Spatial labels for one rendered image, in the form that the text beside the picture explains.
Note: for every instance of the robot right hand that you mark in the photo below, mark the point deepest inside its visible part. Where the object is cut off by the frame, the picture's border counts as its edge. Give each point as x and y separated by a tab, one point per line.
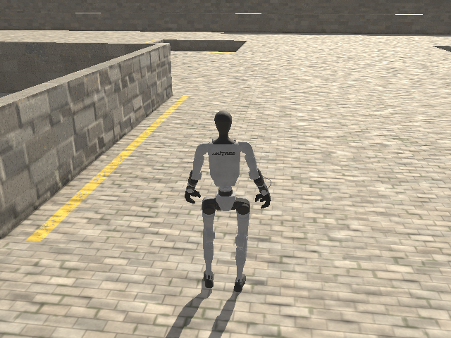
266	198

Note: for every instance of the robot torso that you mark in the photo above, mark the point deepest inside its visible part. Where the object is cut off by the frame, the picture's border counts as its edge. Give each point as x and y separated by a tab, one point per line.
224	165

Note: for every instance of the robot right forearm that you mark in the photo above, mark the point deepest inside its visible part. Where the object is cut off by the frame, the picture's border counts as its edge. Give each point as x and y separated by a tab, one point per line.
261	184

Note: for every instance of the robot left forearm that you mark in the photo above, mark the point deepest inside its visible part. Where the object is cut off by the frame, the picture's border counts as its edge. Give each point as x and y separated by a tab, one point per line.
191	184

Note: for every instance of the left robot foot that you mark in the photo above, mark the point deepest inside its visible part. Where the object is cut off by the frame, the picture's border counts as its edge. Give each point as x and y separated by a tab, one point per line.
209	282

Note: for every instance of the right robot upper arm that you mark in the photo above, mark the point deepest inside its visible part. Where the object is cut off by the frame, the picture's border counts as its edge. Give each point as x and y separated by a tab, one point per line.
245	147

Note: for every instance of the robot left hand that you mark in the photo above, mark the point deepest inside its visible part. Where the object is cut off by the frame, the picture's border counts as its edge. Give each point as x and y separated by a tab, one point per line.
187	196

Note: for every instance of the left robot upper arm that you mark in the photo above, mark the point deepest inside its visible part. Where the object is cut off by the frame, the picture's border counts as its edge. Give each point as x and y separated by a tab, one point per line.
202	149

